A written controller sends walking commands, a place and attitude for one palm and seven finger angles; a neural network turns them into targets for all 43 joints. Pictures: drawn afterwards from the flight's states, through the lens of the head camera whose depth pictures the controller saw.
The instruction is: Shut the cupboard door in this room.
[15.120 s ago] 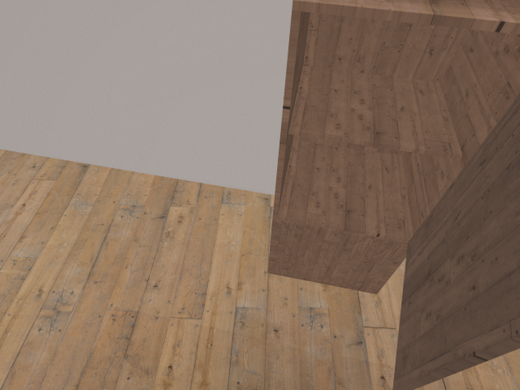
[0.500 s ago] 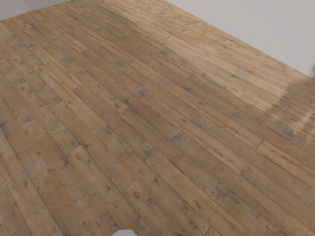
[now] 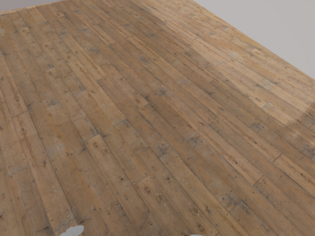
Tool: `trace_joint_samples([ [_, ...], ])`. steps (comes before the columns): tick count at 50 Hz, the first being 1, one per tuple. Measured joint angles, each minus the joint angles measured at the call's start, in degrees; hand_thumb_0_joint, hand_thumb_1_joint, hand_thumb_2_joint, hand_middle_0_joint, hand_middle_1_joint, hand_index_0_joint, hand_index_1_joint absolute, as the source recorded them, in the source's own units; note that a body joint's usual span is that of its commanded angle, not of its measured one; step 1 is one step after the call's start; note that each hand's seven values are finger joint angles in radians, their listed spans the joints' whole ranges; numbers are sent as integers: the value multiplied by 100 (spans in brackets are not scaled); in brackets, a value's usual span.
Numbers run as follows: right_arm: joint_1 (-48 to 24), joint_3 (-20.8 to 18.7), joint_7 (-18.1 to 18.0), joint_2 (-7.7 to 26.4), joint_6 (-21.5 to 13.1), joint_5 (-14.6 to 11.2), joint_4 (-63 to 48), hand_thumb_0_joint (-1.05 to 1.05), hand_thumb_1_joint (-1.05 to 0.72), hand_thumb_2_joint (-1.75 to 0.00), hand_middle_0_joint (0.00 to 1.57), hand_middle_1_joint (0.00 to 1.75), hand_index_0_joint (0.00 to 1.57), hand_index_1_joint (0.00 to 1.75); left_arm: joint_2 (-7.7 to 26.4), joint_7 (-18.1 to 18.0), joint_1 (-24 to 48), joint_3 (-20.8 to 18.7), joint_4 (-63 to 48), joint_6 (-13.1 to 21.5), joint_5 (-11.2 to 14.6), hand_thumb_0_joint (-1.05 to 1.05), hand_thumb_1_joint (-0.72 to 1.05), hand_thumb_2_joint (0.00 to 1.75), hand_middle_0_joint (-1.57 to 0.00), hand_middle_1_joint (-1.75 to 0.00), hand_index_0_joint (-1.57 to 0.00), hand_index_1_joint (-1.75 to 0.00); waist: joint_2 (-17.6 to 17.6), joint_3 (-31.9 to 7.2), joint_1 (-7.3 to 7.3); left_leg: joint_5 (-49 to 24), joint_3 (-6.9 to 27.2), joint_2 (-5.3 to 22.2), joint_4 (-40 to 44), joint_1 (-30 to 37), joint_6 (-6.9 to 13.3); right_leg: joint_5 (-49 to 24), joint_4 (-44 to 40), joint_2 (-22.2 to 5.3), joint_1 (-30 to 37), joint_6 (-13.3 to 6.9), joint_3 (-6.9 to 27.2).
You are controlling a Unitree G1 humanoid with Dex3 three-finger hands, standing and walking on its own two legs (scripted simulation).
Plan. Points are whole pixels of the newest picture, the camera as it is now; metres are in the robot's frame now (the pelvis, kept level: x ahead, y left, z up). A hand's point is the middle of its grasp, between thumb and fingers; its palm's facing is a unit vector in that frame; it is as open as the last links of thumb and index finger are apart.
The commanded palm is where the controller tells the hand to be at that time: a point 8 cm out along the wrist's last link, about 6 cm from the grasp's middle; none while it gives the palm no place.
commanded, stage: turn or walk to find it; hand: left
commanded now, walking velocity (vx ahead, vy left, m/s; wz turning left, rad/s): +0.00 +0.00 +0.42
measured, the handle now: out of the picture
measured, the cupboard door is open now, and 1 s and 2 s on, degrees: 76 76 76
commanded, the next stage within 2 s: none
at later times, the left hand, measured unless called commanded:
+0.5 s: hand out of the picture -0.04 +0.18 -0.17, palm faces +0.29 -0.92 -0.25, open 7.3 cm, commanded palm none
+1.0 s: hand out of the picture -0.05 +0.24 -0.16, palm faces +0.44 -0.87 -0.23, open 7.4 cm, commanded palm none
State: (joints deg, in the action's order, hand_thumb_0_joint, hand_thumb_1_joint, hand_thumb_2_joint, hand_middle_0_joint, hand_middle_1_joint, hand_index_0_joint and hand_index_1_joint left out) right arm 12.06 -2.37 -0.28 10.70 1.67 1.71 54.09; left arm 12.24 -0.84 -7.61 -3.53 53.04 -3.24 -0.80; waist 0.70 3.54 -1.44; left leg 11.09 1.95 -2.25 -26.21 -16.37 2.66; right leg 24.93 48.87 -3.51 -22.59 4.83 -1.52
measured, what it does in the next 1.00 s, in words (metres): steps on the spot, turning left: right foot, then left foot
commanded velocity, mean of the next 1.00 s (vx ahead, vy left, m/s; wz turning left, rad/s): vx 0.00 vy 0.00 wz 0.42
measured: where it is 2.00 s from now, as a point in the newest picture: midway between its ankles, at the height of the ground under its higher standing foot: outside the picture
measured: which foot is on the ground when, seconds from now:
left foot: down 0.00-0.10, up 0.12-0.56, down 0.58-1.00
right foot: up 0.00-0.08, down 0.10-0.58, up 0.60-1.00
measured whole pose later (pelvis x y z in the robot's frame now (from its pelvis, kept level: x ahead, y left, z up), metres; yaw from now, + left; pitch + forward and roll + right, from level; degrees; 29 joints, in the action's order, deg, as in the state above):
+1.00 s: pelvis -0.06 +0.01 +0.00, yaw +26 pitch +2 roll -1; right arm 12.2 -2.3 -0.4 10.4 1.4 1.6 54.3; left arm 12.5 -0.9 -7.0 -3.5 53.2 -3.3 -0.8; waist 0.3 3.7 -1.4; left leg 11.2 3.2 -3.1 -25.4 -15.6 3.3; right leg 24.7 51.7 -3.4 -23.8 5.1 -1.0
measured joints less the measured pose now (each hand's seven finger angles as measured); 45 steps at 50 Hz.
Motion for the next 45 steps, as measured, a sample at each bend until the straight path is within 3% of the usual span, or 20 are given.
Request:
trace_joint_samples([
  [5, 255, -101, 15, 102, 76, -28, 95, 1, -91, -90, 20, 30, 21, 30, -147, -4, 95, 71, -157, 167, 41, 0, 91, 90, -20, -30, -20, -30, 121, -54, -80, 63, 214, -126, -371, -340, -184, -713, -1790, 169, 770, -162, -102],
  [7, 275, -168, 20, 191, 137, -56, 169, 1, -91, -90, 20, 30, 20, 30, -258, -26, 67, 116, -154, 246, -1, 0, 91, 90, -20, -30, -20, -30, 280, -24, -76, 821, 264, -107, -1085, -594, -304, -736, -1809, 224, 810, -451, -223],
  [9, 314, -221, 29, 251, 209, -35, 205, 1, -91, -90, 20, 30, 20, 30, -329, -36, -34, 158, -160, 261, -10, 0, 91, 90, -20, -30, -20, -30, 298, -51, -101, 1383, 176, -145, -2289, -960, -400, -729, -1833, 138, 882, -597, -345],
  [12, 332, -269, 70, 326, 247, -17, 245, 1, -91, -90, 20, 30, 20, 30, -388, -54, -176, 165, -115, 243, 2, 0, 91, 90, -20, -30, -20, -30, 281, -68, -117, 1234, 22, 16, -3618, -1285, -531, -813, -2028, 29, 1056, -626, -508],
  [16, 330, -286, 95, 372, 261, -16, 292, 1, -91, -90, 20, 30, 20, 30, -406, -47, -324, 163, -55, 277, -8, 0, 90, 90, -20, -30, -20, -30, 225, -65, -103, 960, -15, 312, -4083, -1308, -689, -847, -2129, -89, 1174, -614, -767],
  [20, 197, -254, 90, 369, 300, -28, 339, 1, -91, -90, 19, 30, 20, 30, -346, -51, -476, 121, -19, 307, -45, 0, 91, 90, -20, -30, -20, -30, 89, -20, 27, 1205, -106, 483, -3502, -1009, -761, -819, -2070, -239, 1167, -583, -959],
  [25, -169, -182, 87, 346, 248, -71, 237, 1, -91, -90, 19, 30, 20, 30, -153, -19, -647, 68, 84, 271, -100, 0, 91, 90, -20, -30, -20, -30, -83, 101, 232, 1487, -391, 485, -2211, -484, -702, -745, -1819, -445, 1021, -453, -1155],
  [28, -381, -138, 93, 324, 143, -89, 83, 1, -91, -90, 19, 30, 20, 30, 10, -12, -761, 13, 179, 214, -86, 0, 91, 90, -20, -30, -20, -30, -177, 127, 302, 1007, -596, 404, -1156, -46, -623, -619, -1491, -575, 860, -309, -1276],
  [29, -427, -125, 99, 322, 83, -86, 22, 1, -91, -90, 19, 30, 20, 30, 72, -8, -815, -10, 201, 182, -61, 0, 91, 90, -20, -30, -20, -30, -207, 105, 310, 663, -628, 374, -789, 93, -476, -526, -1279, -631, 756, -247, -1302],
  [32, -577, -66, 82, 184, -41, -65, -87, 1, -91, -90, 19, 30, 20, 30, 274, -35, -804, -73, 341, -12, -30, 0, 91, 90, -20, -30, -20, -30, -414, 139, 384, 794, -660, 249, -924, 34, -68, 443, 51, -534, 208, -117, -725],
  [36, -554, 13, -13, 99, -82, -42, -149, 1, -91, -90, 20, 30, 20, 30, 312, -2, -658, -98, 432, -102, -37, 0, 91, 90, -20, -29, -20, -30, -322, 63, 338, 584, -480, 215, -496, 178, 17, 143, 1278, -285, -319, -66, -309],
  [40, -460, 57, -37, 54, -93, -57, -113, 1, -91, -90, 20, 30, 20, 30, 258, 29, -458, -69, 297, -34, -32, 0, 91, 90, -20, -29, -20, -30, -231, 36, 312, 276, -304, 115, -63, 285, 90, -278, 1460, -222, -497, 12, -83],
  [45, -238, 56, -21, -20, -69, -44, -54, 1, -91, -90, 20, 30, 20, 30, 161, 11, -208, -39, 138, -16, -26, 0, 91, 90, -20, -29, -20, -30, -160, -6, 202, 88, -98, -4, 133, 247, 112, -284, 1023, -150, -396, 67, 38],
])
